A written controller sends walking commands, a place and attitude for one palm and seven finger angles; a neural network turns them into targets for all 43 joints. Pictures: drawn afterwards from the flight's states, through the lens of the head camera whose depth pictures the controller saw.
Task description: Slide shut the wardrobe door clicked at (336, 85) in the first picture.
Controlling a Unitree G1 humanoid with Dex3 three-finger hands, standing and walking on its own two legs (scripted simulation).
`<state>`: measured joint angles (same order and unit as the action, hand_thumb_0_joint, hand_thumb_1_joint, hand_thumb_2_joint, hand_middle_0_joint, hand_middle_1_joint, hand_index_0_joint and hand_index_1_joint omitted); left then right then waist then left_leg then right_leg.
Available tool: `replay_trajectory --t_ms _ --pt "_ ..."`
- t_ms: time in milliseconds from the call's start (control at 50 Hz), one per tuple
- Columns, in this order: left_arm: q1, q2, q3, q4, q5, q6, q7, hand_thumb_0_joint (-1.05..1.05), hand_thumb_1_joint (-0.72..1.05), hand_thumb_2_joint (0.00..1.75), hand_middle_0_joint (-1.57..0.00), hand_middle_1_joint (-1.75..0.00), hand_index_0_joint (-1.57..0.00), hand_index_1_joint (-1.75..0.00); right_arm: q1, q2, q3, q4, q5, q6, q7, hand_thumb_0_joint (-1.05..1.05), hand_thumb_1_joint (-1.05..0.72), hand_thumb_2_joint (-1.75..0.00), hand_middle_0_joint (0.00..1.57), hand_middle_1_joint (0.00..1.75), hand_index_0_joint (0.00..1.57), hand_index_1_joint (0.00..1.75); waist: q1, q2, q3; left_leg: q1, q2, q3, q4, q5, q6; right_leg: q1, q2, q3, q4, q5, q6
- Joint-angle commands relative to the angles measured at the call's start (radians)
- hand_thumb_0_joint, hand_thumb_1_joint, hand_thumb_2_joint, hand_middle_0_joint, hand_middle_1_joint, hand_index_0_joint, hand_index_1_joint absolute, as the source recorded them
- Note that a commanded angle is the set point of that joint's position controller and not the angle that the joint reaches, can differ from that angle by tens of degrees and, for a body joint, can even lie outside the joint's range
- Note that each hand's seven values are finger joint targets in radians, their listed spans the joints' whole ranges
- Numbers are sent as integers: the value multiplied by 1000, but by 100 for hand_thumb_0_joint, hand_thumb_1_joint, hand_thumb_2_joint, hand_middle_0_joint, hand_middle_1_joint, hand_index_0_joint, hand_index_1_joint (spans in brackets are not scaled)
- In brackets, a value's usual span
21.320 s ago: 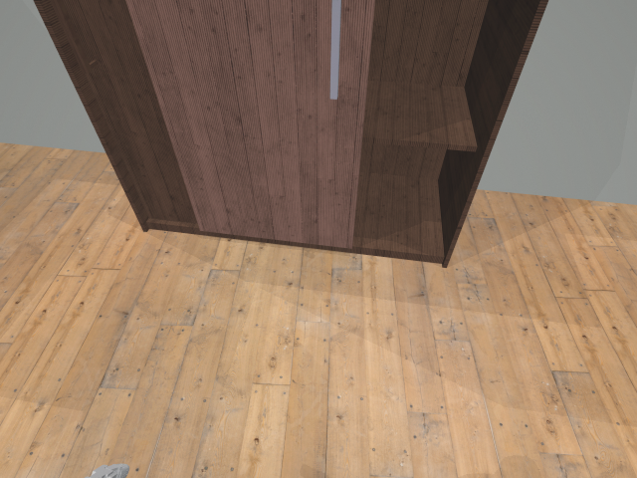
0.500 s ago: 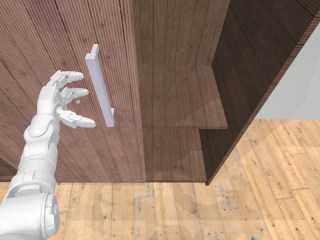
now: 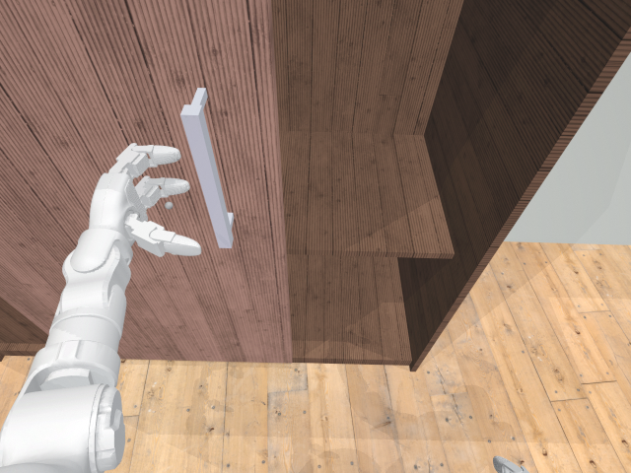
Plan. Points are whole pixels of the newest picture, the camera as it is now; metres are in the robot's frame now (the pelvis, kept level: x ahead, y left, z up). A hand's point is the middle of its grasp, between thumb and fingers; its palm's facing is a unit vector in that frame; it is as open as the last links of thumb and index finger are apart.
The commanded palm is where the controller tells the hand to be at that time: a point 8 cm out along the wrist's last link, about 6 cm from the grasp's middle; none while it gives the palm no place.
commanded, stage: feel for the door with the fingertips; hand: left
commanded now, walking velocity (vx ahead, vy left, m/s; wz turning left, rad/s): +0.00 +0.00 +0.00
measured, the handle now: (214, 178) +0.48 +0.15 +0.10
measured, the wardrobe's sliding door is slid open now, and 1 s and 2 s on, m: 0.38 0.38 0.38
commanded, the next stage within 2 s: slide the fingers in behind the handle in 0.52 s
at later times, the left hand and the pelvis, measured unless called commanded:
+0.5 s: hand (185, 195) +0.44 +0.17 +0.11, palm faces +0.01 -1.00 -0.03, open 13.8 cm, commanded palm +0.42 +0.22 +0.11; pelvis +0.00 +0.00 +0.00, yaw -1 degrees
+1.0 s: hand (187, 201) +0.43 +0.17 +0.11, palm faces +0.00 -1.00 -0.01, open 13.9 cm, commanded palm +0.40 +0.22 +0.11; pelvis +0.00 +0.00 +0.00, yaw -1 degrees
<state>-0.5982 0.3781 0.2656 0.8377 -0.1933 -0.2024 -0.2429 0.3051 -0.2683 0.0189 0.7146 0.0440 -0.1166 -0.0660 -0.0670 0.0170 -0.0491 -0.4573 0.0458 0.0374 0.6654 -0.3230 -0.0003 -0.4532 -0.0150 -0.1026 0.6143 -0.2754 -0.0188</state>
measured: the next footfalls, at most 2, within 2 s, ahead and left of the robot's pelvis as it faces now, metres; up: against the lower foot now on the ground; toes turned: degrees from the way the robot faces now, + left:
none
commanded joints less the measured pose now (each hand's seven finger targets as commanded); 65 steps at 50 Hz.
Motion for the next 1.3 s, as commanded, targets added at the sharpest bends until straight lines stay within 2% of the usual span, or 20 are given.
replay_trajectory --t_ms 0,60,140,180,240,260,340,420,500,620,700,760,780,860,900,960,1000,1080,1240,1280 --pt "-415 188 34 -239 -5 -73 21 0 -50 30 -30 -120 -30 -120 9 -144 -50 -111 3 -45 -5 0 -90 -90 20 30 20 30 -6 23 -304 118 -52 -49 -90 191 9 147 39 66 -68 230 1" --pt "-433 216 54 -225 4 -77 41 0 -50 30 -30 -120 -30 -120 10 -149 -49 -104 0 -46 -6 0 -90 -90 20 30 20 30 -6 19 -280 101 -52 -48 -89 162 11 134 41 71 -72 197 1" --pt "-493 168 12 -248 10 -93 61 0 -50 30 -30 -120 -30 -120 10 -140 -50 -98 2 -52 -4 0 -90 -90 20 30 20 30 -23 39 -304 142 -48 -52 -93 172 7 117 43 66 -72 203 2" --pt "-492 218 56 -223 18 -95 70 0 -50 30 -30 -120 -30 -120 19 -145 -50 -90 -3 -51 -6 0 -90 -90 20 30 20 30 -14 23 -326 126 -50 -50 -91 182 8 143 41 71 -69 217 3" --pt "-504 192 37 -179 20 -95 68 0 -50 30 -30 -120 -30 -120 21 -141 -47 -87 -2 -51 -4 0 -90 -90 20 30 20 30 -19 21 -301 112 -50 -46 -94 172 7 134 41 70 -69 217 3" --pt "-488 234 70 -145 29 -94 71 0 -50 30 -30 -120 -30 -120 31 -148 -49 -81 -6 -47 -6 0 -90 -90 20 30 20 30 -12 1 -304 99 -50 -45 -89 173 9 141 43 72 -67 213 2" --pt "-503 191 33 -147 25 -101 55 0 -50 30 -30 -120 -30 -120 36 -143 -49 -88 -3 -47 -1 0 -90 -90 20 30 20 30 -19 39 -327 114 -51 -41 -85 205 7 143 42 73 -60 255 0" --pt "-536 157 6 -166 15 -107 48 0 -50 30 -30 -120 -30 -120 50 -145 -57 -81 -2 -46 2 0 -90 -90 20 30 20 30 -34 16 -341 135 -47 -46 -76 240 7 132 45 67 -54 287 3" --pt "-577 194 31 -117 22 -106 57 0 -50 30 -30 -120 -30 -120 61 -151 -57 -67 -2 -40 0 0 -90 -90 20 30 20 30 -44 -21 -312 97 -49 -45 -74 187 12 116 44 73 -61 239 7" --pt "-644 186 12 -77 33 -116 57 0 -50 30 -30 -120 -30 -120 67 -150 -54 -55 -3 -44 0 0 -90 -90 20 30 20 30 -57 29 -308 97 -51 -49 -68 148 12 73 42 75 -62 190 5" --pt "-591 189 21 -72 24 -119 43 0 -50 30 -30 -120 -30 -120 63 -149 -51 -67 -3 -44 3 0 -90 -90 20 30 20 30 -43 12 -324 82 -54 -46 -67 152 13 106 40 79 -59 205 5" --pt "-524 245 71 -83 22 -121 39 0 -50 30 -30 -120 -30 -120 63 -156 -55 -78 -5 -39 3 0 -90 -90 20 30 20 30 -17 12 -346 77 -54 -44 -66 167 14 137 43 80 -53 218 2" --pt "-534 197 27 -106 20 -120 33 0 -50 30 -30 -120 -30 -120 54 -148 -50 -87 -2 -40 6 0 -90 -90 20 30 20 30 -25 38 -340 85 -54 -42 -70 168 12 130 40 79 -53 225 2" --pt "-498 227 57 -136 15 -113 43 0 -50 30 -30 -120 -30 -120 50 -155 -53 -93 -2 -38 5 0 -90 -90 20 30 20 30 -15 9 -329 76 -52 -44 -73 157 14 135 45 78 -58 207 2" --pt "-489 181 30 -174 9 -110 48 0 -50 30 -30 -120 -30 -120 41 -145 -53 -101 1 -42 7 0 -90 -90 20 30 20 30 -18 13 -334 97 -50 -45 -79 175 13 137 45 73 -57 228 3" --pt "-435 190 40 -231 15 -107 61 0 -50 30 -30 -120 -30 -120 34 -146 -56 -108 -2 -40 9 0 -90 -90 20 30 20 30 -1 34 -356 121 -51 -42 -77 216 12 158 48 71 -52 260 -1" --pt "-448 128 -6 -240 11 -96 70 0 -50 30 -30 -120 -30 -120 21 -136 -54 -106 3 -43 10 0 -90 -90 20 30 20 30 -20 24 -314 123 -48 -41 -82 196 11 130 48 67 -62 245 3" --pt "-460 161 21 -250 19 -85 90 0 -50 30 -30 -120 -30 -120 14 -138 -53 -102 1 -40 6 0 -90 -90 20 30 20 30 -11 30 -310 124 -49 -41 -91 183 11 139 44 70 -68 228 1" --pt "-505 78 -44 -206 25 -86 106 0 -50 30 -30 -120 -30 -120 1 -130 -48 -92 2 -46 5 0 -90 -90 20 30 20 30 -31 14 -281 135 -48 -46 -92 167 8 103 44 62 -69 207 1" --pt "-502 119 -10 -177 31 -83 114 0 -50 30 -30 -120 -30 -120 5 -133 -47 -90 -1 -43 4 0 -90 -90 20 30 20 30 -21 -2 -293 118 -50 -45 -90 163 9 121 40 68 -68 206 2"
